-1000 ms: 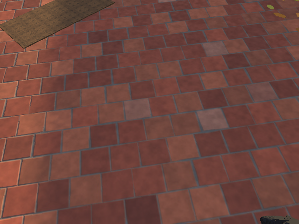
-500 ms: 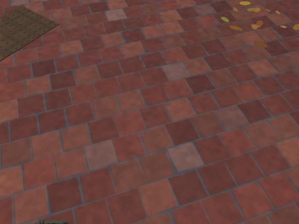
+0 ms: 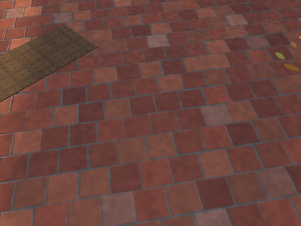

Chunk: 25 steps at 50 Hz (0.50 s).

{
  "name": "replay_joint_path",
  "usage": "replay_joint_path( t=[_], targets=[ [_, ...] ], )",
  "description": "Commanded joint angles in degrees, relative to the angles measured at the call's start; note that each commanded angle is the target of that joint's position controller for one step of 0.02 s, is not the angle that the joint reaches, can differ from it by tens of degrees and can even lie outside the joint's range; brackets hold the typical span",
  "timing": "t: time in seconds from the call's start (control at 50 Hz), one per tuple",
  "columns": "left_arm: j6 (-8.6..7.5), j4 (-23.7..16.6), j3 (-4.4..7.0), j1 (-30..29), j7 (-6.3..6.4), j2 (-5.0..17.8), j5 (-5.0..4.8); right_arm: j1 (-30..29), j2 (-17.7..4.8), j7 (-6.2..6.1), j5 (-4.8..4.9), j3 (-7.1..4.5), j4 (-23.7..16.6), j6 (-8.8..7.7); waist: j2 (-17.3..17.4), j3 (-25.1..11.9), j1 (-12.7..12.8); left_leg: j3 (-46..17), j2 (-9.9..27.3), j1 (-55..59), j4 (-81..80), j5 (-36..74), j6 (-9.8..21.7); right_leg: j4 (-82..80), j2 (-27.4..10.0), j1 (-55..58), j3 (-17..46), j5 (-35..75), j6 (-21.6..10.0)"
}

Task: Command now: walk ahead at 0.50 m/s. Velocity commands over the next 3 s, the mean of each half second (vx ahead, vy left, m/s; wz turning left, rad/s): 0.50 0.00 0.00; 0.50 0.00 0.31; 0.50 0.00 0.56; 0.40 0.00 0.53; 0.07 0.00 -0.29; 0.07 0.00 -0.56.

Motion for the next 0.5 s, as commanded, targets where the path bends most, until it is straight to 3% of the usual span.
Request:
replay_joint_path(
  t=[0.02, 0.06, 0.1, 0.12, 0.14, 0.16, 0.18, 0.2, 0.22, 0.24, 0.26, 0.28, 0.32, 0.4, 0.5],
  targets=[
    [0.01, -1.1, 2.38, 1.6, 0.53, 10.0, -0.49, -7.2, -3.2, 0.84, 0.41, -0.32, -5.3, -1.13, -5.5, 3.4, 0.4, 1.0, -1.6, 1.4, -4.8, 1.3, 0.8, -3.3, -16.5, -1.2, 6.9, 13.1, -8.3],
    [0.69, -0.1, 2.64, 2.0, 0.79, 10.4, -0.68, -8.0, -4.0, 1.46, 0.42, -0.49, -6.1, -1.42, -6.0, 3.3, -0.3, 0.7, -2.0, 1.1, -6.9, -2.7, 2.3, -0.8, -18.4, 3.1, 7.7, 16.2, -7.5],
    [1.34, 0.3, 2.90, 1.1, 1.05, 11.1, -0.68, -5.0, -5.5, 1.70, 0.37, -1.04, -5.6, -1.65, -7.1, 1.4, -2.4, 2.1, -3.5, 6.2, -7.9, -7.2, 3.9, 3.4, -18.8, 5.4, 7.6, 24.9, -6.3],
    [1.70, 0.2, 2.89, -0.1, 1.16, 11.3, -0.69, 0.1, -6.8, 1.54, 0.24, -1.86, -4.2, -1.72, -7.4, -1.6, -5.5, 4.0, -5.4, 13.8, -9.2, -7.7, 5.2, 9.4, -17.3, 5.0, 6.1, 34.1, -5.2],
    [1.97, 0.0, 2.27, 0.0, 1.30, 9.8, -0.29, 9.1, -9.6, 1.03, 0.06, -3.33, -1.4, -1.70, -6.1, -7.7, -9.3, 3.9, -5.4, 27.2, -8.7, -6.4, 7.0, 20.3, -14.1, 0.9, 3.8, 36.2, -3.6],
    [1.61, -1.4, 0.85, 2.8, 1.34, 6.4, 1.26, 18.3, -14.6, 0.53, -0.56, -4.60, 0.2, -1.44, 2.1, -16.9, -11.0, -9.9, 6.5, 46.8, -5.7, -4.1, 11.9, 39.5, -9.6, -13.4, 1.1, 18.9, -1.2],
    [0.33, -1.1, -0.80, 8.5, 0.67, 0.5, 0.70, 20.8, -16.0, 0.84, -0.02, -4.91, 1.5, -1.03, 15.5, -22.7, -8.3, -35.8, 15.6, 61.1, -14.6, -19.4, 19.6, 55.7, 0.3, -33.7, 4.0, -19.3, 1.8],
    [-0.77, -1.0, 0.70, 3.2, 0.34, 7.3, -0.89, 19.7, -10.6, 0.83, 0.58, -3.41, 1.0, -1.08, 8.4, -18.5, -10.7, -36.6, 14.1, 58.5, -18.7, -28.0, 17.3, 61.4, -2.8, -40.1, 10.1, -21.0, 0.9],
    [-1.45, -2.9, 1.33, -2.4, 0.16, 9.4, -2.08, 14.8, -8.9, 0.60, 0.36, -2.81, 0.1, -1.19, 5.7, -10.4, -9.9, -28.9, 12.6, 50.8, -20.0, -26.1, 15.0, 61.2, -5.7, -43.3, 8.5, -15.5, 0.1],
    [-1.58, -3.3, 1.25, -5.1, 0.48, 8.9, -1.63, 11.0, -7.9, 0.57, -0.18, -2.43, -0.7, -1.27, 1.3, -6.1, -8.3, -23.2, 10.6, 42.9, -21.5, -20.1, 14.2, 59.0, -8.4, -41.6, 7.0, -10.3, 0.2],
    [-1.40, -3.5, 1.48, -5.7, 0.69, 8.2, -0.78, 8.4, -6.6, 0.60, -0.68, -2.13, -1.0, -1.44, 1.0, -3.4, -6.6, -19.0, 9.0, 36.7, -23.0, -14.6, 14.1, 55.6, -10.2, -39.1, 6.9, -6.9, 0.6],
    [-0.88, -3.1, 1.52, -4.5, 0.69, 7.4, -0.47, 7.3, -5.4, 0.64, -1.22, -1.76, -1.0, -1.66, 2.2, -3.2, -4.9, -16.1, 7.4, 33.0, -24.4, -11.2, 13.6, 53.9, -11.5, -35.4, 7.3, -4.8, 0.8],
    [0.23, -2.5, 1.24, -3.1, 0.80, 5.2, -0.35, 7.2, -5.4, 0.67, -0.83, -1.82, -0.4, -2.10, 2.3, -2.6, -3.5, -12.1, 6.5, 29.6, -27.0, -7.4, 14.3, 50.7, -12.1, -33.1, 6.6, -3.4, 1.7],
    [0.73, -4.7, 0.94, -9.8, 0.85, 4.3, 0.41, 9.9, -7.8, -0.32, -0.47, -2.49, 1.4, -2.04, 0.4, 0.3, -4.5, -6.6, 5.8, 29.3, -29.8, -2.3, 14.5, 39.0, -12.5, -37.6, 5.8, 6.8, 3.9],
    [-0.06, -6.8, 0.09, -19.3, -0.22, 2.8, -0.09, 14.3, -8.9, -1.04, 0.31, -2.66, 3.7, -1.38, 0.4, 2.3, -7.8, -1.3, 3.8, 30.5, -30.1, -3.4, 12.3, 23.3, -9.5, -33.6, 3.0, 18.5, 3.9]
  ],
)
